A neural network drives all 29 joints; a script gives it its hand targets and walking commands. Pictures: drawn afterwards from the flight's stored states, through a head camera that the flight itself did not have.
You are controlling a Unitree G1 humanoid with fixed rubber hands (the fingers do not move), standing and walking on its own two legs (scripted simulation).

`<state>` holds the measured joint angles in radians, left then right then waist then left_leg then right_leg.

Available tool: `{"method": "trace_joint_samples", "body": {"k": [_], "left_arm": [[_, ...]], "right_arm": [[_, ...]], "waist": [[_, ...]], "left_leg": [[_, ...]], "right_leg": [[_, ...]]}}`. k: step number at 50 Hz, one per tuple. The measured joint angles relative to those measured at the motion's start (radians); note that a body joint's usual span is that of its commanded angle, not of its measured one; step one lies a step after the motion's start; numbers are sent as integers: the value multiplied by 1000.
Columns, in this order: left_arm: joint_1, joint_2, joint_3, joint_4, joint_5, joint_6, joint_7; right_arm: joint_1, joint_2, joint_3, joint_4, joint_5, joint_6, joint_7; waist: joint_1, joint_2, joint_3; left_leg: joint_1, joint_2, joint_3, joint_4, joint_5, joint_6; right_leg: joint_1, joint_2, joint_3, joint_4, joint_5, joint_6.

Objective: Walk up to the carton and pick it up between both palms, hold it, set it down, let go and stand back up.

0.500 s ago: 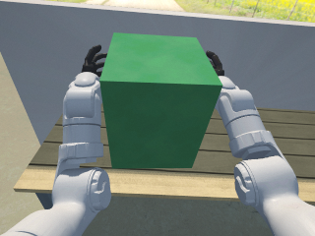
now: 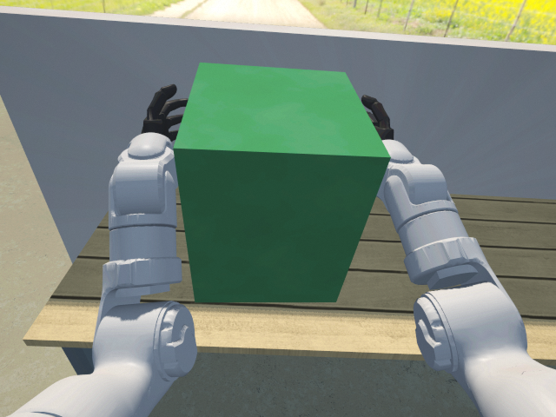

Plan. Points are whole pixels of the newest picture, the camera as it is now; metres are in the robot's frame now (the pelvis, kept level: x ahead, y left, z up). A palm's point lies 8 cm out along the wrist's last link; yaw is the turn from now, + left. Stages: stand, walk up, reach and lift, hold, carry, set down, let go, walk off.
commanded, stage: hold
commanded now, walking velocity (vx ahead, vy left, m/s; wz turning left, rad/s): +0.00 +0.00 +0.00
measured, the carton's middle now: (270, 186) +0.35 +0.01 +0.22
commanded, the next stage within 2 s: set down in 1.54 s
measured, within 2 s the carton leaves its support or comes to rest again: neither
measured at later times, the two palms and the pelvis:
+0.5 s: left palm (159, 145) +0.36 +0.16 +0.27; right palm (376, 152) +0.37 -0.13 +0.26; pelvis +0.00 +0.00 +0.00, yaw +0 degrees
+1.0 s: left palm (163, 144) +0.36 +0.15 +0.27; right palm (378, 151) +0.37 -0.14 +0.26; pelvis +0.00 +0.00 +0.00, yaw +0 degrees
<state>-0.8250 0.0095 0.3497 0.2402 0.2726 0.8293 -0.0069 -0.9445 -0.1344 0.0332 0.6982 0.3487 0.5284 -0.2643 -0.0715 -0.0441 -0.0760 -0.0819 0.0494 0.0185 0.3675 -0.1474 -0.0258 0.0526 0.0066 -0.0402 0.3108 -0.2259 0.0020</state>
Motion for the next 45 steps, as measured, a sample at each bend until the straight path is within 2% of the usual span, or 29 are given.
{"method": "trace_joint_samples", "body": {"k": [6,16,26,33,45], "left_arm": [[-15,3,7,28,8,2,-6],[-18,8,2,33,3,-7,-5],[-18,3,2,23,3,-8,4],[-9,6,1,29,-1,-7,3],[-9,0,-14,31,3,-6,14]], "right_arm": [[-22,7,-21,35,-10,7,5],[-19,10,-30,28,-15,3,4],[-19,-6,2,28,2,-9,6],[-15,11,-23,35,-18,-4,9],[-19,-8,-10,38,9,-1,10]], "waist": [[1,-9,2],[-10,-13,4],[5,-4,7],[0,-10,1],[-7,6,-8]], "left_leg": [[0,-1,-3,-8,7,-1],[-18,0,-3,-3,10,-1],[-18,1,5,-4,9,2],[-16,-2,-3,-6,9,1],[-21,-1,-4,0,2,2]], "right_leg": [[-2,-1,-3,-1,2,-1],[-19,0,-3,2,7,0],[-24,0,6,4,7,2],[-17,-1,-2,-1,5,0],[-15,0,-2,-11,7,2]]}}
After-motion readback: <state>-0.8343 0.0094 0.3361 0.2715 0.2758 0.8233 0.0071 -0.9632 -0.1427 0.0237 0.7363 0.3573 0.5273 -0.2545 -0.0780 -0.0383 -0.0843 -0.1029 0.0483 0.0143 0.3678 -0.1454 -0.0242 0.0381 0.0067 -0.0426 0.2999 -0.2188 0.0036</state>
